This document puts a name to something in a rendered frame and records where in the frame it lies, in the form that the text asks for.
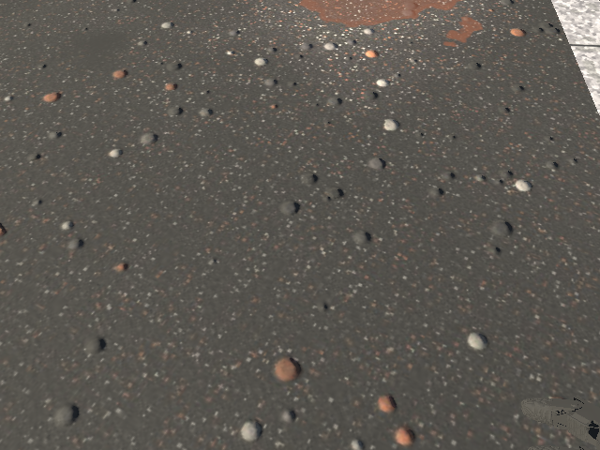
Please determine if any robot right hand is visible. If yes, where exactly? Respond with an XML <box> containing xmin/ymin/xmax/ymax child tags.
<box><xmin>521</xmin><ymin>397</ymin><xmax>600</xmax><ymax>450</ymax></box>

